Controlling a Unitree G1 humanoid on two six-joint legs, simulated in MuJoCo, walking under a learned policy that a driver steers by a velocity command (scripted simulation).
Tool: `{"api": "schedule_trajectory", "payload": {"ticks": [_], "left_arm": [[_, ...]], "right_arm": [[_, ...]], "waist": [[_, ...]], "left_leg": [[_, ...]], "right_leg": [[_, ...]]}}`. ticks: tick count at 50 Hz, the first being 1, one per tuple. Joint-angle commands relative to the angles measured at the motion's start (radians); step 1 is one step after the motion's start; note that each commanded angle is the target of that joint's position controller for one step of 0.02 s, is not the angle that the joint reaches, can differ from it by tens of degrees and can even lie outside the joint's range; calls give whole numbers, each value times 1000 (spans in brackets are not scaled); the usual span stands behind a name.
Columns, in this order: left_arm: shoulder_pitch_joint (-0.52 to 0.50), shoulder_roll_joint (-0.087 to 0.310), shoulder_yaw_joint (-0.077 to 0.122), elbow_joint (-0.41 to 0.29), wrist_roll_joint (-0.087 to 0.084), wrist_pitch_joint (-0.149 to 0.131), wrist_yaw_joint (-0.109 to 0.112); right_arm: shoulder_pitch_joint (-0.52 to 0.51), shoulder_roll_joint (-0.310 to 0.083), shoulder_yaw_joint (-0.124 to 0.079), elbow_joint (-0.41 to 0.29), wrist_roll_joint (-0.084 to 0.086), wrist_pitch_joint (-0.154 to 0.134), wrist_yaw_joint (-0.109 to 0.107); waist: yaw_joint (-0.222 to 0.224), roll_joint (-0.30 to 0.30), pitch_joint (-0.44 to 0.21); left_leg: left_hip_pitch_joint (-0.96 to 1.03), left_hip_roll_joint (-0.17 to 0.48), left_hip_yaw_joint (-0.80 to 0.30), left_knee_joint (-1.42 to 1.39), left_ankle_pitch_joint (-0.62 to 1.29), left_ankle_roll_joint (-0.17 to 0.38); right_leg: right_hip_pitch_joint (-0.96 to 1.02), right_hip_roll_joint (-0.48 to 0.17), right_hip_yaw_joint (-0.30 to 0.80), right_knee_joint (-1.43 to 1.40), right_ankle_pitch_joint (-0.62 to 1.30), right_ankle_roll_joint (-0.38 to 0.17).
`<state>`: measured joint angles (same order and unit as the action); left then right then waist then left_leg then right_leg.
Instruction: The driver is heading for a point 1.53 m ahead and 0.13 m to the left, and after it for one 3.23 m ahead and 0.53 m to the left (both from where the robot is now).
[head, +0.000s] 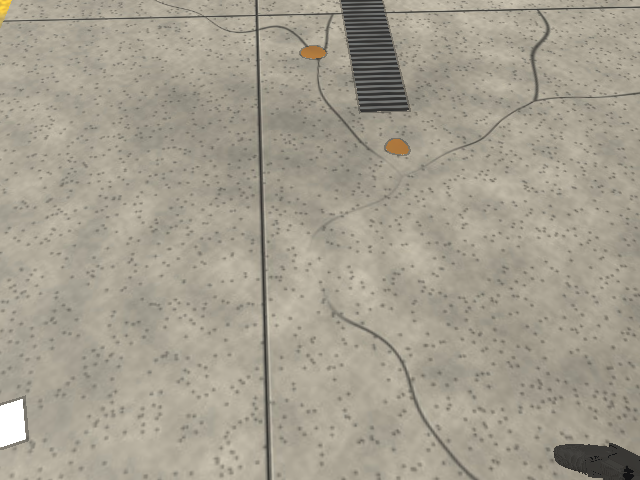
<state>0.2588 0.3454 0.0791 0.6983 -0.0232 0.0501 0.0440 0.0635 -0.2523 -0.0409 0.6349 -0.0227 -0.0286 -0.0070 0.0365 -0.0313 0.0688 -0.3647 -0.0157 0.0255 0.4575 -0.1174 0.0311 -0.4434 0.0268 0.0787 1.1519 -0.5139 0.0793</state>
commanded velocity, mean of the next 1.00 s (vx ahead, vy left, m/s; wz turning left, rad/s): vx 0.05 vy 0.00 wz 0.12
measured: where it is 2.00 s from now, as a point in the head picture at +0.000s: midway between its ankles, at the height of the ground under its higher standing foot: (287, 455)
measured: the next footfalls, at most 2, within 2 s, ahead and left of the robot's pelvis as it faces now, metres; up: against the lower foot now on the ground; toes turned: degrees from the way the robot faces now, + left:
right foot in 0.26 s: +0.07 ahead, -0.14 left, +0.00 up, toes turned -7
left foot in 0.70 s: +0.05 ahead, +0.09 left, +0.00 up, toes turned +6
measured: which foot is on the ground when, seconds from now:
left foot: down 0.00-0.26, up 0.28-0.68, down 0.70-1.00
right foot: up 0.00-0.24, down 0.26-0.72, up 0.74-1.00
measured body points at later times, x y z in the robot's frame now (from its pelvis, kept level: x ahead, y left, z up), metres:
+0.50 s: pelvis +0.04 -0.04 +0.00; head +0.06 -0.06 +0.45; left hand +0.24 +0.18 -0.08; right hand +0.11 -0.33 -0.13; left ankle +0.03 +0.11 -0.69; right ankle +0.03 -0.14 -0.73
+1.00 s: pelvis +0.05 +0.01 +0.02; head +0.07 +0.04 +0.47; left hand +0.16 +0.33 -0.09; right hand +0.20 -0.26 -0.07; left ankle +0.01 +0.08 -0.73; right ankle +0.13 -0.16 -0.68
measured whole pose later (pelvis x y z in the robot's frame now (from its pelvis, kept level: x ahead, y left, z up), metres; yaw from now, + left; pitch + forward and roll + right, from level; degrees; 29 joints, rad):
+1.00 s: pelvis +0.05 +0.01 +0.02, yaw +12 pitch +2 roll -3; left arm 0.11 0.33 0.10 0.75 -0.01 -0.03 0.02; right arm 0.28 -0.29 -0.05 0.73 0.02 -0.02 -0.03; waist -0.02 -0.02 0.02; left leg -0.14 -0.05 -0.11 0.34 -0.21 0.08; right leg -0.49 -0.02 0.07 0.81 -0.22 0.07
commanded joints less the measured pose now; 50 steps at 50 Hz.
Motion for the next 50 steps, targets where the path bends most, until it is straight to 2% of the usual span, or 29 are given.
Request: {"api": "schedule_trajectory", "payload": {"ticks": [1,4,8,10,12,13,14,15,16,17,18,19,20,23,25,28,32,34,35,36,37,38,39,40,41,42,44,46,50], "left_arm": [[81,65,23,-62,3,12,3],[8,48,11,-103,14,7,-10],[-26,45,-1,-122,18,3,-29],[-28,52,-1,-124,18,2,-36],[15,49,2,-104,23,-1,-42],[19,72,6,-106,30,-3,-39],[18,147,16,-125,37,-3,-27],[-54,139,3,-145,60,-12,-27],[-79,76,-14,-147,72,-30,-33],[-106,43,-25,-125,73,-47,-37],[-128,53,-20,-115,66,-58,-39],[-149,43,-23,-104,58,-67,-38],[-157,36,-27,-96,57,-70,-35],[-147,69,-8,-80,45,-54,-22],[-130,83,3,-68,39,-38,-14],[-144,87,13,-60,37,-24,-8],[-177,99,26,-48,26,-17,-4],[-203,102,31,-39,9,-14,0],[-169,87,31,-18,1,-15,-1],[-141,42,22,-22,29,-20,-5],[-263,11,6,-93,51,-27,1],[-298,45,18,-92,43,-29,4],[-272,61,26,-78,25,-28,1],[-241,67,33,-52,23,-27,5],[-218,85,39,-42,31,-30,5],[-207,79,41,-35,29,-37,-1],[-218,68,39,-36,16,-55,-17],[-254,68,39,-43,13,-78,-22],[-281,44,29,-43,15,-119,-36]], "right_arm": [[-7,-137,-43,-38,-7,-2,-13],[2,-161,-53,-18,3,1,-20],[-1,-199,-61,4,16,15,-7],[7,-209,-61,19,29,20,1],[4,-195,-51,38,47,25,4],[55,-159,-39,66,47,23,6],[92,-86,-13,61,9,18,15],[64,-85,-12,40,2,20,10],[35,-149,-28,51,14,28,4],[63,-155,-35,69,27,36,5],[97,-151,-39,100,28,44,0],[112,-160,-45,115,23,51,-3],[127,-156,-45,125,28,54,-3],[117,-155,-45,113,45,54,-3],[98,-144,-41,96,49,59,-4],[96,-133,-38,78,50,70,-2],[123,-132,-41,65,48,77,13],[177,-130,-46,76,46,77,23],[196,-154,-54,77,38,74,21],[213,-255,-82,67,35,71,6],[234,-341,-98,52,11,57,8],[235,-297,-85,40,-9,33,13],[188,-270,-77,38,-3,16,12],[132,-254,-76,30,18,11,6],[129,-222,-68,34,46,12,-2],[148,-203,-59,38,56,15,-10],[183,-191,-54,37,47,13,-17],[204,-204,-56,38,36,4,-23],[224,-234,-66,42,39,-5,-26]], "waist": [[-8,183,-118],[-31,157,-144],[-40,154,-159],[-35,152,-157],[1,138,-158],[0,100,-152],[-43,-122,-183],[-42,-240,-151],[-10,-162,-133],[-34,-152,-120],[-43,-133,-115],[-45,-129,-104],[-53,-117,-101],[-31,-102,-111],[-10,-91,-118],[-4,-91,-126],[-25,-102,-137],[-66,-100,-144],[-73,-57,-138],[-46,167,-143],[-92,352,-117],[-121,198,-156],[-85,156,-134],[-57,110,-114],[-51,105,-121],[-51,127,-128],[-67,149,-97],[-81,154,-59],[-98,170,-41]], "left_leg": [[127,250,-175,-195,144,201],[177,298,-149,-199,174,232],[154,301,-109,-186,173,232],[169,304,-109,-155,153,217],[131,273,-80,-80,94,161],[73,234,-48,-26,7,90],[-40,135,59,187,-220,-18],[-110,56,35,273,-476,-75],[-73,85,-33,378,-472,-91],[-66,87,-53,409,-429,-93],[-69,86,-56,423,-391,-99],[-66,88,-72,436,-351,-110],[-40,80,-80,448,-332,-118],[-67,63,-47,434,-342,-129],[-92,65,-34,426,-371,-130],[-84,71,-14,395,-376,-122],[-9,58,29,277,-325,-87],[96,32,64,94,-174,-44],[173,27,24,-29,-26,-6],[321,187,-228,-99,285,68],[349,404,-552,-124,521,281],[357,409,-536,-135,479,341],[342,357,-442,-126,423,296],[334,296,-378,-119,351,239],[354,269,-369,-139,203,210],[347,237,-368,-174,27,200],[356,218,-408,-252,-284,200],[366,215,-426,-287,-323,198],[330,191,-404,-275,-257,192]], "right_leg": [[-48,-61,-27,-10,70,21],[-45,-98,-31,-139,112,10],[79,-83,-66,-320,143,-21],[124,-65,-84,-427,167,-42],[256,-31,-114,-639,296,-81],[344,-49,-67,-741,390,-111],[448,-259,198,-811,620,-173],[314,-406,328,-848,579,-340],[250,-368,282,-869,497,-364],[238,-319,205,-865,467,-327],[252,-280,151,-856,456,-291],[254,-274,118,-844,530,-277],[245,-260,77,-826,623,-272],[322,-274,39,-781,749,-298],[369,-311,57,-769,780,-324],[390,-345,59,-766,803,-340],[381,-354,17,-740,800,-320],[340,-330,-38,-676,731,-265],[283,-287,-88,-603,589,-196],[86,-188,-201,-374,319,-89],[-168,-9,-169,-171,-151,-18],[-204,-23,-35,-6,-199,-18],[-215,-44,-6,31,-114,-29],[-224,-56,-1,12,-26,-28],[-242,-70,3,-28,51,-24],[-226,-67,-3,-39,122,-20],[-253,-60,-8,-111,223,-20],[-268,-54,-4,-236,274,-15],[-190,-37,-2,-459,338,4]]}}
